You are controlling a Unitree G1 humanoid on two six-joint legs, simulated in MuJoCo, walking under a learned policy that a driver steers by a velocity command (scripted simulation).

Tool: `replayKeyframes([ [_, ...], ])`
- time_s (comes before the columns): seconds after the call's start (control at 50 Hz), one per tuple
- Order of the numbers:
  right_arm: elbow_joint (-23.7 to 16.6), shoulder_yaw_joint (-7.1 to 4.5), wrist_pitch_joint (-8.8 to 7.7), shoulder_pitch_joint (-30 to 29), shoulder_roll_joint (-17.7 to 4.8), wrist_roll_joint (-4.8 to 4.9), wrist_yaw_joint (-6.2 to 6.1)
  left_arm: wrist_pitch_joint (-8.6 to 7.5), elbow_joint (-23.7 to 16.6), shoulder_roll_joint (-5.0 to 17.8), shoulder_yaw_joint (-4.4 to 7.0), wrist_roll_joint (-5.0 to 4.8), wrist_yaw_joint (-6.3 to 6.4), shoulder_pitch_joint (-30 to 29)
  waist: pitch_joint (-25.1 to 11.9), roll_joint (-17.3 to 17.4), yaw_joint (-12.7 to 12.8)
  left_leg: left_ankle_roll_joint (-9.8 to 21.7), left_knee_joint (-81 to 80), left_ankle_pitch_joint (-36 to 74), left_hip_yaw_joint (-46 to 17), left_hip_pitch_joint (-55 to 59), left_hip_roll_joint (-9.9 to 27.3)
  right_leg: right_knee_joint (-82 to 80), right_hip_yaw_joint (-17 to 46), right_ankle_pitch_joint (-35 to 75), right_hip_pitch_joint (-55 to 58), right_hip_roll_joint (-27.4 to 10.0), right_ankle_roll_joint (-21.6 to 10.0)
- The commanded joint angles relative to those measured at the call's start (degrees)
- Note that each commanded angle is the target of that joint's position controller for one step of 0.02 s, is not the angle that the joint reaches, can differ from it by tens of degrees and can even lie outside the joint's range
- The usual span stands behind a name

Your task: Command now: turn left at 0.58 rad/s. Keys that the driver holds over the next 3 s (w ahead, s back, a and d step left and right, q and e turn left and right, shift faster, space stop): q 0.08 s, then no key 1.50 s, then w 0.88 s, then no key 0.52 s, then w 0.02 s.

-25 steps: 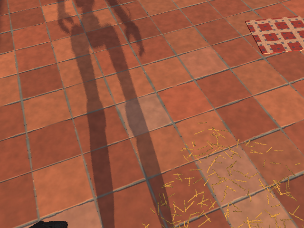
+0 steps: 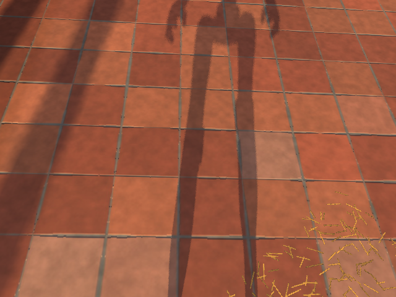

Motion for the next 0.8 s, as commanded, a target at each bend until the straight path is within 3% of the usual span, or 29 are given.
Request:
replayKeyframes([
  [0.02, -4.36, -2.65, -0.58, -1.15, -9.54, 0.32, -1.09, -1.03, -3.93, 3.42, 0.72, -0.25, 0.02, -0.78, -8.39, 8.82, 0.27, 9.55, -7.32, 18.65, -15.2, 11.76, 12.83, -4.75, 2.55, 3.34, -3.58, 0.02, 0.77],
  [0.1, -4.98, -3.12, 0.04, -1.41, -10.54, 0.26, -1.42, -1.44, -4.1, 2.96, 0.24, -0.44, -0.68, -1.94, -8.01, 10.13, -0.58, 9.68, -7.15, 10.76, -18.15, 10.32, 12.32, -15.1, 3.14, 3.58, 1.04, 0.72, 1.26],
  [0.2, -4.93, -2.5, 0.49, -1.85, -9.53, -0.07, -0.47, -2.03, -4.2, 3.41, 0.09, -0.91, -1.87, -1.29, -7.71, 11.03, -1.57, 9.98, -5.37, 12.65, -21.4, 7.73, 12.4, -23.23, 1.91, 1.42, 9.14, 0.68, 0.02],
  [0.26, -4.82, -1.64, 0.75, -3.59, -7.95, 0.62, -0.44, -2.83, -3.42, 2.29, -0.23, -0.61, -2.77, 1.89, -7.46, 9.97, 1.21, 7.12, -2.69, 12.73, -20.96, 5.92, 9.74, -39.48, 0.55, 12.0, 18.37, 0.67, -2.23],
  [0.28, -4.45, -1.22, 0.52, -1.86, -6.65, 0.38, -0.52, -3.03, -3.58, 3.7, -0.08, 0.25, -2.8, 2.38, -7.79, 7.7, 0.81, 4.25, -1.28, 7.36, -19.63, 3.08, 7.8, -42.16, 3.21, 18.3, 23.51, -2.77, -3.7],
  [0.3, -4.54, -0.51, 0.05, 0.6, -4.43, -0.83, -0.42, -2.96, -4.42, 7.51, 0.45, 1.37, -2.5, 2.84, -9.11, -1.97, -1.33, 0.64, 6.59, -3.66, -13.79, -1.26, 2.61, -43.03, 11.85, 28.52, 27.96, -12.21, -7.39],
  [0.32, -5.26, -0.74, -0.39, 0.87, -4.63, -0.45, -0.31, -2.78, -3.46, 7.55, 0.14, 2.11, -2.56, 0.35, -6.41, -11.92, -3.91, -2.17, 8.49, -14.53, -6.09, -4.01, -2.25, -44.12, 18.94, 30.73, 22.72, -17.65, -15.0],
  [0.34, -4.47, -1.43, -0.59, -0.2, -7.48, -1.02, -0.53, -3.02, -4.88, 4.01, -0.79, 1.72, -2.59, -2.23, -5.77, -10.04, -2.2, -4.4, 12.47, -17.0, -4.85, -2.04, -0.23, -45.49, 19.49, 27.72, 20.42, -18.24, -17.34],
  [0.36, -4.54, -1.89, -0.57, -1.97, -8.03, -0.69, -0.56, -3.12, -4.78, 3.62, -0.98, 1.29, -2.42, -2.57, -5.34, -9.34, -1.45, -5.08, 13.87, -15.54, -3.99, -2.57, 0.07, -44.99, 18.02, 26.01, 21.35, -16.43, -16.32],
  [0.4, -4.08, -1.62, 0.11, -2.39, -6.03, -0.79, -0.59, -3.24, -4.54, 4.84, -0.89, 0.21, -2.13, -3.07, -4.85, -8.58, -0.94, -6.46, 13.43, -14.0, -3.34, -2.59, 1.68, -43.54, 15.23, 27.05, 22.75, -14.45, -14.57],
  [0.44, -2.86, -0.78, 0.19, -0.86, -3.02, -0.34, -0.12, -2.77, -4.22, 4.16, -1.35, -0.07, -2.09, -3.47, -5.1, -7.23, -1.79, -6.59, 6.47, -9.72, -0.86, 2.28, 1.84, -41.29, 10.83, 30.6, 21.78, -11.35, -12.77],
  [0.48, -2.16, -0.59, 0.12, -1.02, -2.74, -0.52, 0.14, -2.47, -3.48, 3.13, -1.74, -0.17, -2.45, -0.75, -5.66, -6.55, -0.96, -5.91, -1.99, 2.92, -0.38, 8.09, 1.68, -39.81, 8.09, 27.32, 21.27, -8.32, -9.88],
  [0.52, -3.2, -1.18, 0.35, -1.75, -6.49, -0.74, -0.06, -3.16, -3.28, 2.99, -2.03, 0.75, -3.28, 2.41, -6.01, -0.58, 1.69, -3.43, -0.05, 13.96, -4.27, 11.41, 5.2, -38.38, 5.86, 17.47, 18.38, -4.96, -6.34],
  [0.54, -2.11, -1.49, 0.33, -1.1, -6.56, -0.57, 0.18, -3.23, -3.22, 2.65, -2.14, 0.62, -3.43, 2.47, -5.93, 3.32, 1.82, -1.64, 0.77, 7.31, -4.11, 8.02, 4.42, -38.15, 2.78, 13.58, 19.89, -2.84, -4.89],
  [0.56, -2.38, -1.13, 0.13, -1.06, -4.8, -0.68, 0.47, -3.15, -3.2, 3.3, -2.13, 0.49, -3.41, 0.47, -4.65, 2.29, 0.4, -1.21, -0.5, 4.36, -4.49, 6.12, 4.13, -36.68, 2.09, 12.47, 20.32, -2.57, -4.23],
  [0.58, -1.96, -0.78, -0.12, -1.07, -3.99, -1.02, 0.47, -3.0, -3.42, 2.33, -2.34, 0.39, -3.34, -0.36, -4.23, 2.82, 0.57, -1.42, -1.51, 3.2, -4.97, 5.18, 4.45, -36.15, 1.67, 12.59, 20.36, -2.5, -4.2],
  [0.66, -1.48, -0.5, -1.08, -0.58, -3.81, -1.05, 0.17, -2.33, -3.13, 1.62, -2.54, 0.3, -2.92, 0.14, -3.05, 4.38, 0.85, -2.05, -1.9, 2.64, -5.03, 3.82, 4.27, -35.47, 1.68, 13.69, 20.55, -2.4, -4.34],
  [0.8, -1.06, -0.08, -1.44, 0.58, -2.93, -0.95, -0.48, -2.36, -1.23, 1.2, -2.61, 0.18, -2.48, 1.02, -2.35, 2.87, 0.54, -2.04, -1.73, 1.5, -4.83, 3.98, 3.94, -35.76, 1.64, 13.15, 19.94, -2.17, -3.56],
])
Next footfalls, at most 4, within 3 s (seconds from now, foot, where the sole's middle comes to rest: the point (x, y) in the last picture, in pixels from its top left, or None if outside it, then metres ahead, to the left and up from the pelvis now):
0.28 right None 0.06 -0.14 -0.78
2.30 right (210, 295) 0.45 -0.06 -0.78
2.76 left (137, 246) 0.61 0.19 -0.78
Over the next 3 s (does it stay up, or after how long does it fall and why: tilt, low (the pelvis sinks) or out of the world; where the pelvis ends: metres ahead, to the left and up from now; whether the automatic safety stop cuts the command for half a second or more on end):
stays up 0.50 0.06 -0.01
